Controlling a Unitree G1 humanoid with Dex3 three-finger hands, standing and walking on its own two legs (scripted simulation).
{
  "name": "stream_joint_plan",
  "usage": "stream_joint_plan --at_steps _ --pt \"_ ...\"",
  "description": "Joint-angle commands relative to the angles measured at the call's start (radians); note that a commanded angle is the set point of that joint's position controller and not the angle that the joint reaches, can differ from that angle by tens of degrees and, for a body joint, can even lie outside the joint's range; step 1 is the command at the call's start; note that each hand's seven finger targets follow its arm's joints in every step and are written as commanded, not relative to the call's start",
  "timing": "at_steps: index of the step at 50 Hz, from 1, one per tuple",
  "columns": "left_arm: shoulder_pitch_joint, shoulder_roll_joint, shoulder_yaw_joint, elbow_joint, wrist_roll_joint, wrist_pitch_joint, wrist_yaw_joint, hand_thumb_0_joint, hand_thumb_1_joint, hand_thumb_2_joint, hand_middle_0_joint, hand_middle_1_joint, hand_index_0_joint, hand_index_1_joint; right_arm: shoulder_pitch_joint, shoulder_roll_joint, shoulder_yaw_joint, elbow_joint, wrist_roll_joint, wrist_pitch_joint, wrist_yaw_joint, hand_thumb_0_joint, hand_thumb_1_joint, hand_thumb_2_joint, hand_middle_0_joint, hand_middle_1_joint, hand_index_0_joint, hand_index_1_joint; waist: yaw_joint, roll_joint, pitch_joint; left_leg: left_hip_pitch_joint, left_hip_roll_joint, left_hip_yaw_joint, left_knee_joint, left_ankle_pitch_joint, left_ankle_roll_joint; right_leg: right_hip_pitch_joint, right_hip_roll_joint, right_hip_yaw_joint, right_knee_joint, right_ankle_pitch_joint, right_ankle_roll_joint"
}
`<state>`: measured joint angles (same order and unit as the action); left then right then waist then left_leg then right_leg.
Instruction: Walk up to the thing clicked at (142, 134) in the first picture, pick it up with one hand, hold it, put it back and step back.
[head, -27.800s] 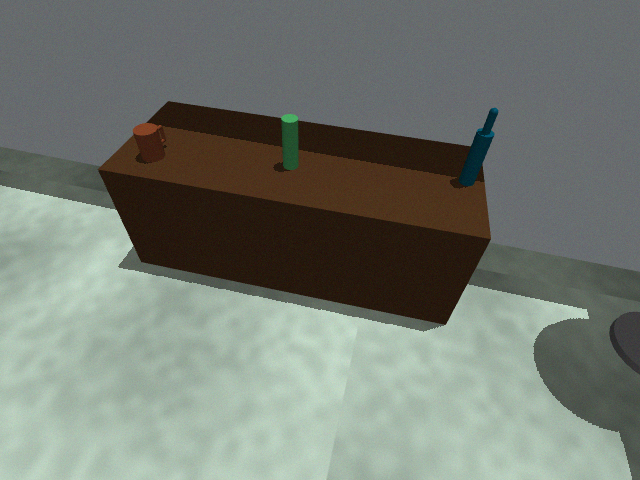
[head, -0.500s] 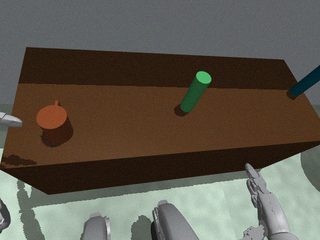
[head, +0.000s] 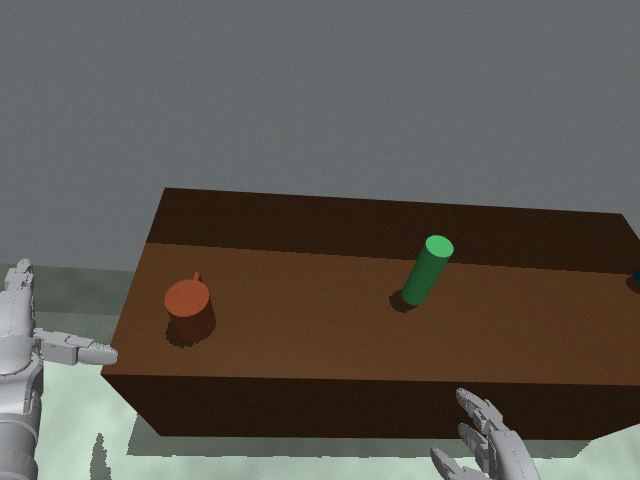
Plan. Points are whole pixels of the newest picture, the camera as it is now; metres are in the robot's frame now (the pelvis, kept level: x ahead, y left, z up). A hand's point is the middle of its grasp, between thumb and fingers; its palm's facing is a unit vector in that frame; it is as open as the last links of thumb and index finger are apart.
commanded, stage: home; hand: left
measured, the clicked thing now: (193, 303) +0.48 +0.19 -0.19
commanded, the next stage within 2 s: none
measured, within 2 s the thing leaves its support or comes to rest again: neither
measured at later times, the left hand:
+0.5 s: hand out of the picture +0.15 +0.16 -0.05, palm faces +0.12 -0.97 -0.20, open 17.6 cm
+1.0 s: hand out of the picture +0.16 +0.17 -0.05, palm faces +0.14 -0.96 -0.23, open 17.6 cm
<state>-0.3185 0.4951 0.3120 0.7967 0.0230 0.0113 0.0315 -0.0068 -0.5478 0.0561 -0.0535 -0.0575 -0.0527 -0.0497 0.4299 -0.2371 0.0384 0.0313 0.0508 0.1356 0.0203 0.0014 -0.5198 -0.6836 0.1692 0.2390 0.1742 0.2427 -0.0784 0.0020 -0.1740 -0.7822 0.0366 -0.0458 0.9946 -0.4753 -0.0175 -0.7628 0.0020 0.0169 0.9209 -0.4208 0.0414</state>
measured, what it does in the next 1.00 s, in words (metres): stands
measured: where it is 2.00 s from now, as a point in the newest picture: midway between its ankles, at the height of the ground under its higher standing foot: outside the picture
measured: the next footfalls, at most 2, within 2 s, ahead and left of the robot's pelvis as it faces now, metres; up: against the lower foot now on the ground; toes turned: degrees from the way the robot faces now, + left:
none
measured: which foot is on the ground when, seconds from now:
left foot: down 0.00-1.00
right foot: down 0.00-1.00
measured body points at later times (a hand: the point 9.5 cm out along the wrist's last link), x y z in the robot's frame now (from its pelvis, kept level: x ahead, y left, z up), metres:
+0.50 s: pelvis -0.01 -0.02 +0.01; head +0.02 -0.01 +0.46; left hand +0.14 +0.21 -0.04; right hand +0.17 -0.24 -0.02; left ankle +0.00 +0.12 -0.68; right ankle +0.01 -0.15 -0.68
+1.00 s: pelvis -0.01 -0.01 +0.00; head +0.01 -0.01 +0.45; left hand +0.15 +0.22 -0.03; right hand +0.16 -0.24 -0.02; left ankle +0.00 +0.12 -0.68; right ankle +0.01 -0.15 -0.68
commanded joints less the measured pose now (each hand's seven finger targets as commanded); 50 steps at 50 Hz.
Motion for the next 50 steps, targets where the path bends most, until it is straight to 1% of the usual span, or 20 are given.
stream_joint_plan --at_steps 1,3,6,8,12,14,15,16,17,19,20,21,28,29,32,35,36,37,43,50 --pt "-0.14 0.117 -0.036 -0.421 -0.03 -0.051 0.029 0.0 -0.582 0.038 -0.048 -0.049 -0.047 -0.05 -0.084 -0.073 -0.042 -0.187 0.01 -0.072 -0.029 0.0 -0.844 -0.872 0.196 0.293 0.196 0.293 0.048 0.14 -0.255 0.278 -0.01 0.039 -0.195 0.354 -0.008 0.194 0.02 -0.063 -0.097 0.258 -0.057" --pt "-0.017 0.116 -0.019 -0.482 -0.034 -0.051 0.044 0.0 -0.59 0.034 -0.049 -0.049 -0.049 -0.05 -0.081 -0.081 -0.053 -0.168 0.007 -0.073 -0.042 0.0 -0.885 -0.896 0.2 0.3 0.2 0.3 0.072 0.14 -0.243 0.281 -0.015 0.046 -0.198 0.383 -0.008 0.238 0.013 -0.057 -0.097 0.287 -0.056" --pt "0.118 0.049 -0.065 -0.587 -0.046 -0.045 0.057 0.0 -0.611 0.019 -0.049 -0.047 -0.048 -0.048 -0.054 -0.088 -0.07 -0.125 0.002 -0.069 -0.059 0.0 -0.89 -0.899 0.201 0.3 0.2 0.3 0.069 0.124 -0.206 0.282 -0.02 0.053 -0.203 0.376 -0.004 0.261 0.006 -0.049 -0.104 0.3 -0.052" --pt "0.235 0.029 -0.064 -0.641 -0.051 -0.035 0.063 0.0 -0.611 0.014 -0.048 -0.045 -0.047 -0.046 -0.032 -0.094 -0.092 -0.098 0.003 -0.068 -0.066 0.0 -0.887 -0.897 0.2 0.3 0.2 0.3 0.078 0.12 -0.191 0.283 -0.026 0.064 -0.205 0.359 -0.002 0.272 0.002 -0.047 -0.112 0.299 -0.048" --pt "0.479 -0.099 -0.15 -0.738 -0.063 -0.008 0.056 0.0 -0.611 0.017 -0.05 -0.047 -0.05 -0.048 -0.007 -0.076 -0.097 -0.091 0.003 -0.069 -0.073 0.0 -0.88 -0.893 0.2 0.299 0.2 0.299 0.069 0.065 -0.139 0.269 -0.033 0.074 -0.206 0.314 0.007 0.259 -0.001 -0.045 -0.131 0.282 -0.039" --pt "0.516 -0.133 -0.194 -0.792 -0.065 0.0 0.054 0.0 -0.611 0.017 -0.048 -0.045 -0.047 -0.046 -0.028 -0.077 -0.097 -0.101 0.006 -0.072 -0.077 0.0 -0.872 -0.888 0.199 0.297 0.199 0.297 0.061 0.03 -0.066 0.239 -0.034 0.074 -0.219 0.24 0.013 0.224 -0.001 -0.048 -0.147 0.21 -0.035" --pt "0.564 -0.18 -0.237 -0.799 -0.066 0.004 0.048 0.0 -0.607 0.026 -0.05 -0.049 -0.05 -0.049 -0.029 -0.071 -0.096 -0.108 0.004 -0.077 -0.077 0.0 -0.884 -0.896 0.2 0.3 0.2 0.3 0.052 0.012 -0.049 0.23 -0.036 0.078 -0.215 0.214 0.016 0.209 -0.003 -0.047 -0.154 0.187 -0.033" --pt "0.557 -0.161 -0.227 -0.835 -0.065 0.005 0.049 0.0 -0.595 0.032 -0.05 -0.049 -0.05 -0.05 -0.038 -0.078 -0.103 -0.124 0.004 -0.082 -0.081 0.0 -0.887 -0.897 0.2 0.3 0.2 0.3 0.05 -0.001 -0.04 0.227 -0.035 0.079 -0.217 0.191 0.018 0.199 -0.002 -0.047 -0.156 0.165 -0.032" --pt "0.59 -0.199 -0.264 -0.833 -0.064 0.005 0.045 0.0 -0.6 0.029 -0.049 -0.048 -0.049 -0.049 -0.048 -0.072 -0.098 -0.131 0.006 -0.086 -0.081 0.0 -0.881 -0.894 0.2 0.299 0.2 0.299 0.049 -0.018 -0.022 0.22 -0.035 0.078 -0.217 0.177 0.02 0.193 -0.004 -0.048 -0.157 0.152 -0.03" --pt "0.621 -0.173 -0.252 -0.879 -0.06 0.002 0.049 0.0 -0.598 0.03 -0.05 -0.048 -0.049 -0.049 -0.037 -0.074 -0.102 -0.138 0.005 -0.09 -0.088 0.0 -0.891 -0.9 0.201 0.301 0.201 0.301 0.059 -0.009 -0.025 0.215 -0.037 0.078 -0.216 0.17 0.02 0.188 -0.004 -0.047 -0.147 0.139 -0.033" --pt "0.645 -0.193 -0.266 -0.884 -0.059 0.0 0.048 0.0 -0.586 0.037 -0.051 -0.051 -0.05 -0.051 -0.05 -0.076 -0.105 -0.166 0.004 -0.095 -0.092 0.0 -0.89 -0.899 0.201 0.301 0.201 0.301 0.054 -0.029 -0.03 0.219 -0.036 0.077 -0.215 0.167 0.022 0.186 -0.003 -0.049 -0.148 0.136 -0.031" --pt "0.623 -0.17 -0.247 -0.915 -0.058 -0.004 0.051 0.0 -0.596 0.031 -0.049 -0.048 -0.049 -0.049 -0.025 -0.076 -0.111 -0.15 0.002 -0.096 -0.095 0.0 -0.89 -0.899 0.201 0.301 0.201 0.301 0.054 -0.013 -0.023 0.208 -0.039 0.079 -0.214 0.147 0.022 0.18 -0.005 -0.047 -0.144 0.117 -0.032" --pt "0.646 -0.147 -0.219 -0.951 -0.054 -0.014 0.065 0.0 -0.568 0.047 -0.05 -0.051 -0.05 -0.052 -0.01 -0.057 -0.1 -0.166 -0.008 -0.109 -0.114 0.0 -0.894 -0.902 0.201 0.301 0.201 0.301 0.065 0.005 -0.025 0.177 -0.052 0.092 -0.196 0.068 0.027 0.173 -0.017 -0.023 -0.157 0.037 -0.031" --pt "0.658 -0.175 -0.246 -0.935 -0.054 -0.015 0.065 0.0 -0.577 0.042 -0.05 -0.051 -0.05 -0.051 -0.017 -0.056 -0.092 -0.177 -0.009 -0.112 -0.116 0.0 -0.893 -0.901 0.201 0.301 0.201 0.301 0.062 -0.01 -0.012 0.17 -0.052 0.093 -0.196 0.046 0.029 0.167 -0.019 -0.02 -0.163 0.012 -0.031" --pt "0.732 -0.217 -0.27 -0.886 -0.055 -0.012 0.067 0.0 -0.582 0.04 -0.05 -0.051 -0.05 -0.051 -0.007 -0.045 -0.085 -0.169 -0.012 -0.123 -0.119 0.0 -0.895 -0.902 0.201 0.301 0.201 0.301 0.075 -0.013 0.007 0.153 -0.052 0.089 -0.196 0.035 0.027 0.16 -0.019 -0.025 -0.157 -0.007 -0.033" --pt "0.786 -0.223 -0.276 -0.856 -0.052 -0.005 0.065 0.0 -0.586 0.037 -0.049 -0.05 -0.049 -0.05 0.008 -0.052 -0.093 -0.161 -0.014 -0.124 -0.119 0.0 -0.895 -0.902 0.201 0.301 0.201 0.301 0.085 -0.027 0.0 0.15 -0.048 0.084 -0.2 0.053 0.025 0.159 -0.011 -0.042 -0.139 0.01 -0.035" --pt "0.756 -0.225 -0.283 -0.902 -0.054 -0.009 0.065 0.0 -0.588 0.036 -0.049 -0.05 -0.049 -0.05 -0.004 -0.048 -0.082 -0.19 -0.012 -0.125 -0.116 0.0 -0.895 -0.902 0.201 0.301 0.201 0.301 0.089 -0.017 -0.007 0.147 -0.049 0.085 -0.201 0.05 0.023 0.156 -0.01 -0.041 -0.14 0.008 -0.038" --pt "0.776 -0.218 -0.271 -0.885 -0.052 -0.006 0.065 0.0 -0.571 0.046 -0.051 -0.053 -0.051 -0.053 -0.01 -0.058 -0.101 -0.198 -0.013 -0.125 -0.118 0.0 -0.895 -0.902 0.201 0.301 0.201 0.301 0.088 -0.037 -0.026 0.146 -0.049 0.082 -0.193 0.066 0.024 0.163 -0.009 -0.042 -0.133 0.021 -0.035" --pt "0.738 -0.184 -0.238 -0.915 -0.052 -0.018 0.073 0.0 -0.594 0.033 -0.047 -0.049 -0.048 -0.049 -0.014 -0.066 -0.106 -0.201 -0.01 -0.126 -0.117 0.0 -0.896 -0.903 0.201 0.301 0.201 0.301 0.089 -0.015 0.016 0.126 -0.043 0.08 -0.206 0.032 0.022 0.142 -0.005 -0.044 -0.12 -0.008 -0.038" --pt "0.732 -0.214 -0.276 -0.957 -0.051 -0.012 0.07 0.0 -0.578 0.043 -0.047 -0.053 -0.049 -0.051 0.025 -0.046 -0.092 -0.199 -0.013 -0.131 -0.119 0.0 -0.897 -0.903 0.201 0.301 0.201 0.301 0.073 0.017 -0.055 0.168 -0.043 0.082 -0.183 0.111 0.019 0.152 -0.004 -0.042 -0.093 0.073 -0.039"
